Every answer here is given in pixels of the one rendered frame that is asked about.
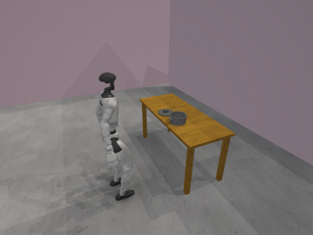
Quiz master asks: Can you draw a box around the table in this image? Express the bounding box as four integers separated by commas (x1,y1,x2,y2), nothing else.
139,93,236,195

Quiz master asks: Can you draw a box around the pot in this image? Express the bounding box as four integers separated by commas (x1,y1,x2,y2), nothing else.
169,111,187,126

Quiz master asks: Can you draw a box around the robot left foot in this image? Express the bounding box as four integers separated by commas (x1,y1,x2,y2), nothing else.
110,177,121,187

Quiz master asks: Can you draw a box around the robot left upper arm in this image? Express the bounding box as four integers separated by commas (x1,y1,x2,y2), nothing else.
96,91,104,117

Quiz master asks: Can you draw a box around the robot right forearm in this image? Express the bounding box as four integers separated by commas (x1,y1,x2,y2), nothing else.
101,123,113,154

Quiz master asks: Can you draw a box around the robot left forearm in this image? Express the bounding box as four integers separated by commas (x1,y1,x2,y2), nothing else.
96,115,102,130

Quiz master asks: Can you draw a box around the robot right upper arm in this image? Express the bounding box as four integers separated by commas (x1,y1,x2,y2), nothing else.
100,98,117,129

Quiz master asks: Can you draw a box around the left robot thigh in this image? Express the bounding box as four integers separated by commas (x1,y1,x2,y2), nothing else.
116,132,125,162

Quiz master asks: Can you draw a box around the lid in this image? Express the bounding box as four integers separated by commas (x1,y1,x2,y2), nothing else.
157,109,173,117

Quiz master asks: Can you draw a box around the robot right hand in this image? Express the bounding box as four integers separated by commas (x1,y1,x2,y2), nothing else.
107,152,118,170

